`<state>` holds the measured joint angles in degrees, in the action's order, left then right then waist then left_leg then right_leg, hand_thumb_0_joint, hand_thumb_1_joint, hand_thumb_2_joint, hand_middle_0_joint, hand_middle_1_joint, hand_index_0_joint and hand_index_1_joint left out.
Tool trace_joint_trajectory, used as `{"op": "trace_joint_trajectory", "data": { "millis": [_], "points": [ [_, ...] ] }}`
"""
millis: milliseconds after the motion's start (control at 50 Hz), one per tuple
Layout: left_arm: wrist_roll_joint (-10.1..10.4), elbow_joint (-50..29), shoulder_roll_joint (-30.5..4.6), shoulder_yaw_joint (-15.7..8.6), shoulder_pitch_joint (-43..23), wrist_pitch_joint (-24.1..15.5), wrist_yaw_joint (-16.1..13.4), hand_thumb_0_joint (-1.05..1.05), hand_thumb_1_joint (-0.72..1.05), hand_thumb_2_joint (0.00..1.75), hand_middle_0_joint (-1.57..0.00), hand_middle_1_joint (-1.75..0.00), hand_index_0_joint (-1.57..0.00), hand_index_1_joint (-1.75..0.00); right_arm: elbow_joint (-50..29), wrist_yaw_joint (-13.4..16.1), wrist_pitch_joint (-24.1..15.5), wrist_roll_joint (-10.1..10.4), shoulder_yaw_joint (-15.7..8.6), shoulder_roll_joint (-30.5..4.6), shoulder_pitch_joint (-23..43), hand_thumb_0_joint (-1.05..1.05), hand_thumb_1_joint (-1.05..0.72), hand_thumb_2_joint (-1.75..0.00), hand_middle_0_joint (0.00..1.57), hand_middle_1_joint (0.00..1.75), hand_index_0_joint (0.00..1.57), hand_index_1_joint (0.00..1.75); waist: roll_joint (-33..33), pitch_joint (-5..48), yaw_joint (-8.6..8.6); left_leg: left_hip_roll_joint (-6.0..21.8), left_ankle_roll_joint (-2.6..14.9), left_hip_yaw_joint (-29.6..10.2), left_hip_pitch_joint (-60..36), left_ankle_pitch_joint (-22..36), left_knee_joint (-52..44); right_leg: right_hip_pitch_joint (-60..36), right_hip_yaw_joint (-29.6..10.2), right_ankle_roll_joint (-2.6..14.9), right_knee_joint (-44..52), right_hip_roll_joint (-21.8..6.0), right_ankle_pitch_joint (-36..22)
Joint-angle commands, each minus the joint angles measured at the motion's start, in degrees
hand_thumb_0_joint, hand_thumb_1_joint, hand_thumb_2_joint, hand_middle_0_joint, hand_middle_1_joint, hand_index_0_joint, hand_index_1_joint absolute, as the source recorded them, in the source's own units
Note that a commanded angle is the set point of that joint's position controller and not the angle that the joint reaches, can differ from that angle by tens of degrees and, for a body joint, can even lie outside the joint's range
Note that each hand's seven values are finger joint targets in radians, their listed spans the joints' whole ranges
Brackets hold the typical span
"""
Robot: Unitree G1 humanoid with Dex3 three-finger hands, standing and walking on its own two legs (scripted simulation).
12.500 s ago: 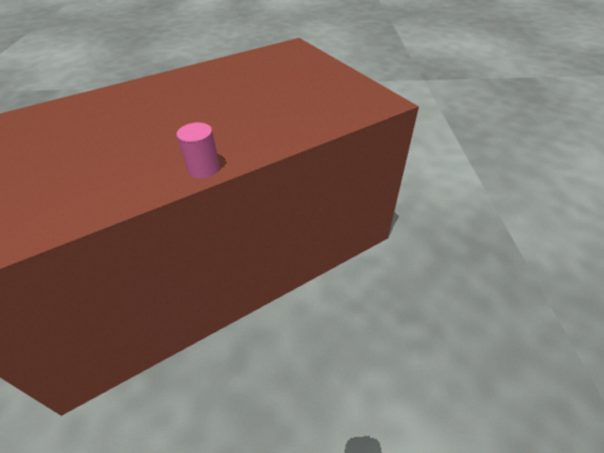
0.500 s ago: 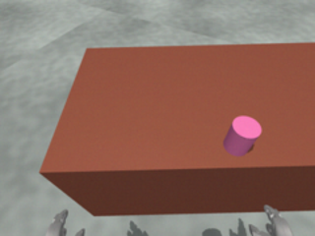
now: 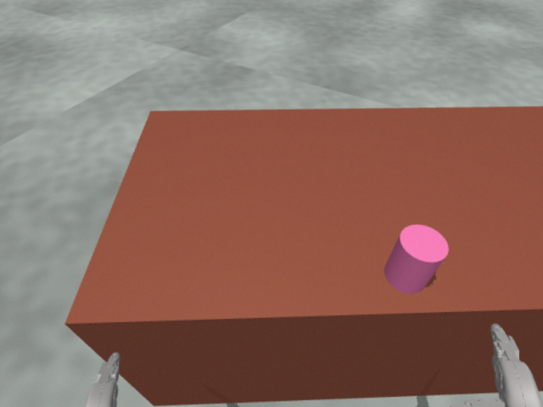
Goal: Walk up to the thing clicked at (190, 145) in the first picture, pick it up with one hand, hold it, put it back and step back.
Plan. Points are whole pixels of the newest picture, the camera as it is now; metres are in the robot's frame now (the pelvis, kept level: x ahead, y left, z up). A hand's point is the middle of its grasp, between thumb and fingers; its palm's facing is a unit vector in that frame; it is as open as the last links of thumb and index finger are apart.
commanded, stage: rise first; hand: right
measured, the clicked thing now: (413, 259) +0.41 -0.27 -0.07
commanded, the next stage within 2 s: go down in 0.98 s
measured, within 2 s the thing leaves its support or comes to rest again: neither
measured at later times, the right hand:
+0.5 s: hand (487, 384) +0.17 -0.26 +0.00, palm faces +0.30 +0.88 -0.37, open 17.4 cm
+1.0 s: hand (502, 387) +0.16 -0.26 +0.03, palm faces +0.30 +0.87 -0.39, open 17.3 cm
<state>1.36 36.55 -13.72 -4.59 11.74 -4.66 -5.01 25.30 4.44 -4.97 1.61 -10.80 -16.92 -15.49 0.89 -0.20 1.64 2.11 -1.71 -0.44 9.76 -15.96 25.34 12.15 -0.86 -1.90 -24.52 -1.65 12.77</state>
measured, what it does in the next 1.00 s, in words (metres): stands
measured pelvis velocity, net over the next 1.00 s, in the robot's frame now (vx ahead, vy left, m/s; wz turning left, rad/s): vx -0.02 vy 0.00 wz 0.00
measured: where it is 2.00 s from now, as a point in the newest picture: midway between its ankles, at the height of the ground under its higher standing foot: outside the picture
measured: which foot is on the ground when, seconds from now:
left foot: down 0.00-1.00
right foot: down 0.00-1.00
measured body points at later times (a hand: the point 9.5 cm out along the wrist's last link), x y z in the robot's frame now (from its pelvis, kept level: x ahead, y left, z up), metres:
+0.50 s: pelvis -0.01 +0.00 +0.00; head -0.02 +0.02 +0.45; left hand +0.15 +0.26 -0.09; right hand +0.15 -0.31 +0.03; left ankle -0.03 +0.14 -0.74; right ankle +0.00 -0.14 -0.74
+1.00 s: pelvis -0.02 +0.00 +0.00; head -0.02 +0.02 +0.45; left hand +0.14 +0.27 -0.09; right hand +0.13 -0.30 +0.06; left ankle -0.03 +0.14 -0.74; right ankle +0.00 -0.14 -0.74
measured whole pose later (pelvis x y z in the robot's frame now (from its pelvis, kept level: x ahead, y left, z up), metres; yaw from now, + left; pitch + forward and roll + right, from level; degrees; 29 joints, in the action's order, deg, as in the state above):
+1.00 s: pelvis -0.02 +0.00 +0.00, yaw +0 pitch -3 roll +0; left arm 0.4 40.4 -13.7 -8.8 11.9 -7.2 -3.3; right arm 2.9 2.0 -11.9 1.6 -13.1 -16.4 -25.4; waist 2.3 -2.7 2.6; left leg 2.2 -1.8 -0.3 7.0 -14.2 24.5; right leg 9.4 -1.0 -1.8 -23.5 -1.5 10.9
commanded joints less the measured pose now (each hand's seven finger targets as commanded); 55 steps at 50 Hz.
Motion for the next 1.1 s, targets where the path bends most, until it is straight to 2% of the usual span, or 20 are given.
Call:
{"op": "trace_joint_trajectory", "data": {
  "millis": [0, 80, 140, 280, 320, 360, 400, 480, 560, 600, 640, 740, 820, 860, 920, 980, 1020, 1040, 1060, 1080],
  "points": [
    [0.16, -4.1, -6.72, -3.01, 1.93, -1.51, -0.12, 0.0, -0.5, 0.03, -0.06, -0.06, -0.07, -0.05, -13.31, 0.23, -2.44, 0.64, -5.3, -10.93, 0.3, 0.0, 0.53, -0.05, 0.04, 0.06, 0.05, 0.06, 2.36, 4.79, -0.44, -1.87, 0.89, 3.6, -0.26, 17.09, -3.61, -5.02, 3.78, 2.16, 2.07, 1.89, -14.91],
    [0.11, -5.2, -6.62, -2.84, -4.14, -1.59, 0.64, 0.0, -0.51, 0.03, -0.06, -0.06, -0.06, -0.05, -16.15, -0.41, -2.52, 0.65, -4.89, -9.78, -0.28, 0.0, 0.53, -0.05, 0.05, 0.06, 0.05, 0.06, -0.18, 4.13, -0.14, -1.88, 0.62, 3.75, -0.47, 17.38, -3.74, -4.52, 3.55, 2.28, 2.0, 1.6, -15.12],
    [-0.15, -7.99, -10.52, -5.74, -5.6, -2.06, 0.17, 0.0, -0.53, 0.04, -0.06, -0.06, -0.06, -0.05, -19.09, -0.21, -3.04, 0.55, -6.42, -11.18, 0.68, 0.0, 0.52, -0.05, 0.05, 0.06, 0.05, 0.06, -1.22, 5.86, -0.35, -2.25, 0.91, 4.08, -1.41, 16.36, -3.61, -6.18, 2.94, 2.06, 2.53, 1.19, -15.02],
    [-0.37, -8.56, -6.29, -2.67, -4.45, -2.4, 0.34, 0.0, -0.53, 0.05, -0.06, -0.06, -0.06, -0.06, -24.35, -0.26, -4.71, 0.32, -6.15, -10.22, -1.76, 0.0, 0.52, -0.05, 0.05, 0.06, 0.05, 0.06, -0.63, 5.33, 1.14, -1.93, 1.12, 4.0, -2.44, 14.02, -4.27, -6.13, 3.35, 2.0, 3.14, 1.76, -13.17],
    [-0.41, -6.7, -6.36, -3.17, -2.74, -2.34, 0.38, 0.0, -0.54, 0.06, -0.06, -0.06, -0.06, -0.06, -24.67, -0.4, -4.85, 0.41, -6.62, -10.31, -2.63, 0.0, 0.52, -0.05, 0.05, 0.06, 0.05, 0.06, -0.21, 3.44, 0.95, -1.93, 1.14, 3.97, -1.92, 12.43, -4.67, -5.21, 3.45, 2.09, 3.56, 1.72, -11.5],
    [-0.58, -8.01, -9.62, -6.16, -3.39, -2.58, 0.19, 0.0, -0.53, 0.05, -0.06, -0.06, -0.06, -0.06, -25.82, -0.57, -5.16, 0.31, -6.7, -10.31, -2.87, 0.0, 0.53, -0.05, 0.05, 0.06, 0.05, 0.06, -0.43, 4.57, -0.22, -1.97, 1.13, 4.07, -1.43, 12.29, -4.7, -6.53, 3.48, 2.07, 3.85, 1.65, -11.2],
    [-0.44, -6.96, -6.9, -4.03, -2.56, -2.7, 0.68, 0.0, -0.53, 0.05, -0.06, -0.06, -0.06, -0.06, -27.94, -0.87, -5.58, 0.55, -7.33, -10.46, -2.96, 0.0, 0.53, -0.05, 0.05, 0.06, 0.05, 0.06, 0.79, 3.45, 0.46, -1.69, 1.12, 3.91, -1.24, 11.68, -5.14, -5.98, 3.66, 2.15, 3.8, 2.03, -10.43],
    [-0.54, -8.18, -9.05, -6.1, -6.24, -3.37, 0.61, 0.0, -0.54, 0.05, -0.06, -0.05, -0.06, -0.06, -29.35, -0.95, -6.29, 0.63, -7.63, -10.56, -2.28, 0.0, 0.52, -0.05, 0.05, 0.06, 0.05, 0.06, 0.32, 2.68, 0.45, -1.8, 1.12, 3.81, -1.07, 9.78, -5.68, -5.16, 3.35, 2.18, 4.03, 1.92, -8.49],
    [-0.42, -5.66, -5.82, -3.76, -4.26, -3.54, 1.02, 0.0, -0.55, 0.06, -0.06, -0.06, -0.06, -0.06, -31.11, -1.28, -7.47, 0.59, -6.59, -9.41, -3.6, 0.0, 0.52, -0.05, 0.05, 0.06, 0.05, 0.06, 1.0, 1.04, 0.86, -1.92, 1.41, 3.97, -0.23, 7.02, -6.0, -4.87, 3.36, 2.1, 4.8, 1.87, -6.27],
    [-0.71, -6.97, -9.18, -6.81, -5.16, -4.02, 0.59, 0.0, -0.55, 0.06, -0.06, -0.06, -0.05, -0.06, -31.05, -1.12, -7.74, 0.6, -7.81, -10.43, -3.46, 0.0, 0.51, -0.05, 0.05, 0.06, 0.05, 0.06, -0.94, 1.83, 0.05, -1.91, 1.23, 3.97, -0.24, 6.73, -6.22, -5.25, 3.16, 2.28, 4.52, 1.82, -6.0],
    [-0.54, -7.22, -7.23, -4.74, -5.1, -4.22, 0.93, 0.0, -0.54, 0.05, -0.06, -0.06, -0.06, -0.06, -32.7, -1.37, -8.29, 0.61, -7.64, -10.21, -3.68, 0.0, 0.53, -0.05, 0.05, 0.06, 0.05, 0.06, 0.33, 1.76, 0.74, -1.94, 1.37, 3.9, -0.12, 6.64, -6.15, -5.44, 3.54, 2.11, 4.78, 1.95, -6.0],
    [-0.76, -7.35, -10.02, -7.78, -4.41, -4.84, 0.61, 0.0, -0.55, 0.06, -0.06, -0.06, -0.05, -0.06, -31.24, -1.23, -9.09, 0.64, -8.87, -10.49, -5.35, 0.0, 0.52, -0.05, 0.05, 0.06, 0.05, 0.06, -0.89, 1.94, 0.69, -2.12, 1.43, 4.15, -0.52, 6.23, -6.07, -5.28, 3.13, 2.21, 4.85, 1.76, -5.69],
    [-0.59, -5.04, -6.76, -5.73, -4.81, -5.04, 1.32, 0.0, -0.56, 0.07, -0.06, -0.05, -0.05, -0.06, -31.48, -1.69, -9.7, 0.67, -7.01, -8.57, -6.91, 0.0, 0.52, -0.06, 0.05, 0.06, 0.05, 0.06, -0.78, 0.42, 1.26, -2.11, 1.5, 4.26, -0.07, 5.07, -6.24, -3.98, 3.13, 2.24, 4.76, 1.77, -4.99],
    [-0.56, -6.84, -7.33, -5.98, -5.91, -5.21, 1.33, 0.0, -0.56, 0.07, -0.06, -0.06, -0.05, -0.06, -35.52, -1.58, -10.47, 0.66, -8.97, -10.81, -4.53, 0.0, 0.51, -0.06, 0.05, 0.06, 0.05, 0.06, 0.87, 2.41, 1.38, -2.07, 1.65, 4.0, -0.6, 6.09, -6.07, -4.9, 3.31, 2.04, 4.82, 1.86, -5.97],
    [-0.78, -4.87, -9.15, -7.59, -5.06, -5.46, 1.07, 0.0, -0.57, 0.08, -0.06, -0.06, -0.05, -0.07, -34.14, -1.69, -10.55, 0.66, -7.15, -9.22, -5.02, 0.0, 0.5, -0.06, 0.05, 0.06, 0.05, 0.06, 0.05, 1.41, 0.09, -2.36, 1.63, 4.15, -0.06, 5.83, -6.01, -5.08, 2.93, 2.13, 5.04, 1.45, -5.28],
    [-0.77, -4.2, -8.2, -7.04, -5.34, -5.6, 1.14, 0.0, -0.56, 0.08, -0.06, -0.06, -0.05, -0.07, -34.19, -1.85, -10.81, 0.45, -6.46, -8.33, -6.88, 0.0, 0.49, -0.06, 0.05, 0.06, 0.05, 0.06, 0.78, 1.84, 0.63, -2.41, 1.67, 4.25, -0.24, 8.15, -5.38, -5.71, 2.95, 1.99, 4.62, 1.41, -7.76],
    [-0.78, -5.63, -8.08, -6.99, -5.71, -5.61, 1.12, 0.0, -0.57, 0.09, -0.06, -0.06, -0.05, -0.07, -34.58, -1.64, -10.96, 0.39, -8.91, -10.41, -6.41, 0.0, 0.49, -0.07, 0.05, 0.06, 0.05, 0.06, 0.92, 2.75, 1.03, -2.28, 1.62, 4.15, -1.02, 8.15, -5.52, -5.41, 2.96, 2.0, 4.5, 1.61, -7.72],
    [-0.73, -5.43, -7.57, -6.57, -4.41, -5.41, 1.19, 0.0, -0.5, 0.01, -0.06, -0.06, -0.07, -0.05, -32.6, -1.73, -10.95, 0.32, -8.09, -9.6, -6.47, 0.0, 0.45, -0.11, 0.02, 0.07, 0.04, 0.07, -1.09, 2.4, 0.26, -2.42, 1.51, 4.34, -0.86, 7.76, -5.74, -5.31, 2.82, 2.15, 4.51, 1.46, -7.48],
    [-2.13, -6.02, -5.3, -3.21, -8.17, -5.4, 2.11, 0.0, -0.56, 0.09, -0.06, -0.06, -0.05, -0.07, -39.39, -2.35, -13.0, 0.65, -7.29, -5.57, -5.58, 0.0, 0.46, -0.07, 0.05, 0.06, 0.05, 0.06, -1.26, 4.54, 0.87, -2.9, 1.26, 4.01, 0.09, 8.29, -4.4, -4.52, 2.08, 1.88, 3.12, 1.66, -7.55],
    [-0.54, -5.03, -10.02, -9.39, -3.63, -5.11, 0.82, 0.0, -0.51, 0.01, -0.06, -0.06, -0.07, -0.05, -28.75, -1.35, -11.17, 0.34, -12.93, -14.13, -7.32, 0.0, 0.42, -0.12, 0.02, 0.07, 0.04, 0.07, -0.77, 2.78, 0.94, -1.94, 1.38, 3.99, -1.13, 8.01, -5.69, -5.07, 3.25, 2.15, 4.16, 1.99, -7.75]
  ]
}}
